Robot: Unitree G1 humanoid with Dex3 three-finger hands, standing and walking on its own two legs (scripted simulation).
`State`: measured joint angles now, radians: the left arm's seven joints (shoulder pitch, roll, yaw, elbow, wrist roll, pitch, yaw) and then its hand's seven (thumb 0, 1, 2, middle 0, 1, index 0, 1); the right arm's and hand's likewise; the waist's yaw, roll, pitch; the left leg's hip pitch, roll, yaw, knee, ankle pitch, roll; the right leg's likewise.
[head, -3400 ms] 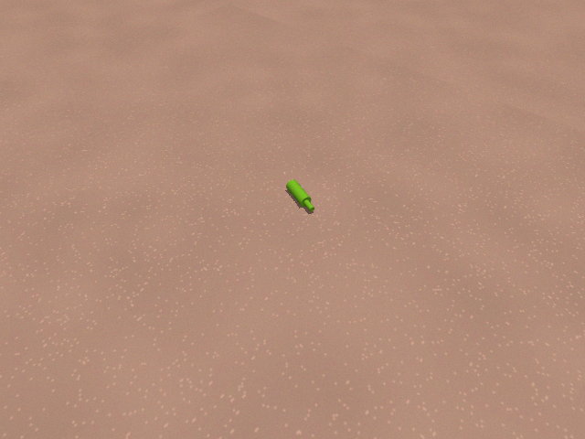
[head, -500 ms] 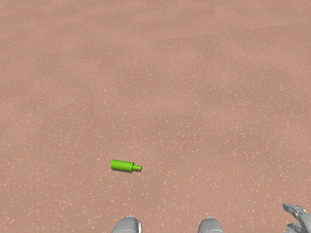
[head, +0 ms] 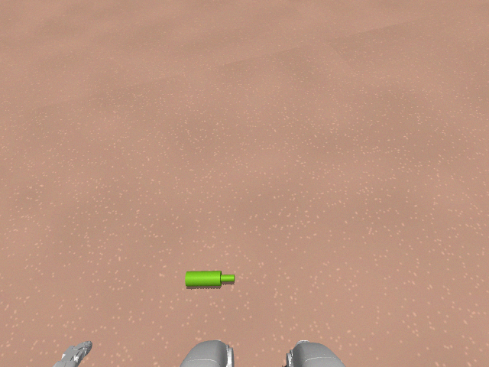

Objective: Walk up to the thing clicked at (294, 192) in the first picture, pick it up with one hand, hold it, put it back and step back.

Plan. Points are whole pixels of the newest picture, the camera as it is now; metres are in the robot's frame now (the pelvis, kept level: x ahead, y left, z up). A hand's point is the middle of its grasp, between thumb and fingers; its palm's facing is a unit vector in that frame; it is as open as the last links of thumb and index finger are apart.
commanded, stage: walk up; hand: left
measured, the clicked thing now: (210, 278) +0.50 +0.19 -0.71
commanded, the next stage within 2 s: stand in 1.90 s
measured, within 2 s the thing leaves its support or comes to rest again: neither
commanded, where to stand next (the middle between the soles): +0.11 -0.02 m, yaw -3 degrees
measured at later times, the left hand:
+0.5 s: hand out of the picture +0.09 +0.28 -0.15, palm faces -0.13 -0.91 -0.39, open 7.4 cm
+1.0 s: hand out of the picture +0.14 +0.22 -0.12, palm faces -0.10 -0.92 -0.38, open 7.4 cm
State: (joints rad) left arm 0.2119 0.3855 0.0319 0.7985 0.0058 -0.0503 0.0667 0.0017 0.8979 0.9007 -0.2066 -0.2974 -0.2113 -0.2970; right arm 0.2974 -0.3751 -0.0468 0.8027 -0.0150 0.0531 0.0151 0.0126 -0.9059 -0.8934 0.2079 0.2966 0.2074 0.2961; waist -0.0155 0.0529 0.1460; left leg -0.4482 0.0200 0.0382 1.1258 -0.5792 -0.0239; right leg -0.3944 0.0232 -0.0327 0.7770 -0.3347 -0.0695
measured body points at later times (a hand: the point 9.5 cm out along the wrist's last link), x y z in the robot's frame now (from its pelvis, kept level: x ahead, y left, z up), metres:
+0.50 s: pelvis +0.00 +0.00 +0.00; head +0.04 +0.01 +0.44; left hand +0.10 +0.33 -0.12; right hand +0.00 -0.36 -0.09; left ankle +0.03 +0.18 -0.70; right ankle +0.00 -0.13 -0.71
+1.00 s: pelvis +0.01 -0.02 +0.02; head +0.03 -0.04 +0.47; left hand +0.15 +0.27 -0.09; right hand +0.08 -0.33 -0.12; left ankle +0.06 +0.13 -0.71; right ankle +0.01 -0.14 -0.71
